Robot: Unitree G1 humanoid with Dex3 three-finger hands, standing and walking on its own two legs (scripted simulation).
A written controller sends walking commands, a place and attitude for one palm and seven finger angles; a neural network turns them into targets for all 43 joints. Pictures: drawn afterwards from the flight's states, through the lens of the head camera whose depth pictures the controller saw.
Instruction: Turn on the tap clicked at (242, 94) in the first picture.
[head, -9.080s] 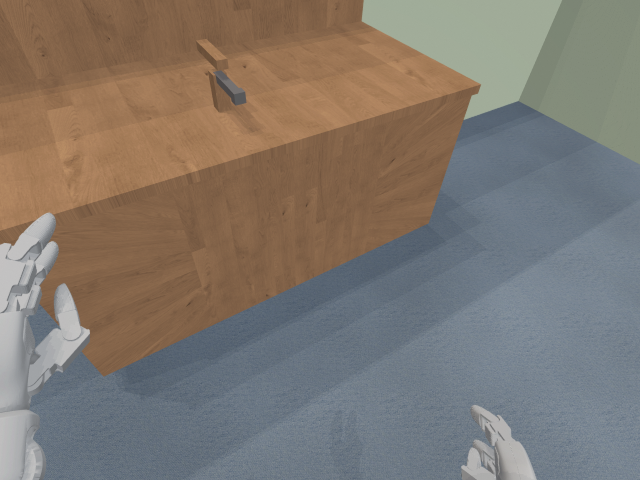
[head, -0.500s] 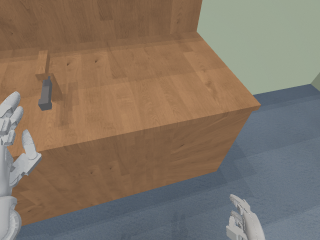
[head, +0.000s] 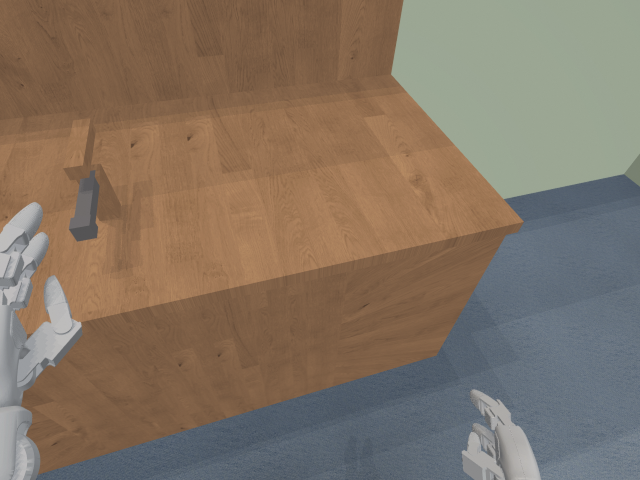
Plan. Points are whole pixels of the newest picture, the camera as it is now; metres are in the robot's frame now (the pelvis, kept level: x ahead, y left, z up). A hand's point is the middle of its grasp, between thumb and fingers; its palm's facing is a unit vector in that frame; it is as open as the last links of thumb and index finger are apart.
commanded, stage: shuffle to correct the standing spot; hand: left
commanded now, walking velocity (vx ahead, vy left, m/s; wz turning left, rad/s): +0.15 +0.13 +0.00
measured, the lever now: (83, 228) +0.43 +0.40 +0.04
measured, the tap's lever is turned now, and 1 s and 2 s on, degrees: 0 0 0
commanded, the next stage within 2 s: come to a stop and stand still in 0.62 s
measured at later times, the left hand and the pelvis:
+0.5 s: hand (86, 273) +0.26 +0.27 +0.16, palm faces +0.40 -0.83 -0.38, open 7.4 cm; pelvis +0.05 +0.03 -0.02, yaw +1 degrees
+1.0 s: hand (71, 229) +0.32 +0.31 +0.15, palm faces +0.41 -0.83 -0.37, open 7.4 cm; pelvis +0.10 +0.07 +0.00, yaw -1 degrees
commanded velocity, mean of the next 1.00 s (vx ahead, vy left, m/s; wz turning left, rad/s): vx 0.07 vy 0.09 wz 0.00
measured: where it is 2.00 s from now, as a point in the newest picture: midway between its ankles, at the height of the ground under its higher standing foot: outside the picture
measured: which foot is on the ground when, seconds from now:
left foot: down 0.00-0.82, up 0.84-1.00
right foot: down 0.00-0.52, up 0.54-0.78, down 0.80-1.00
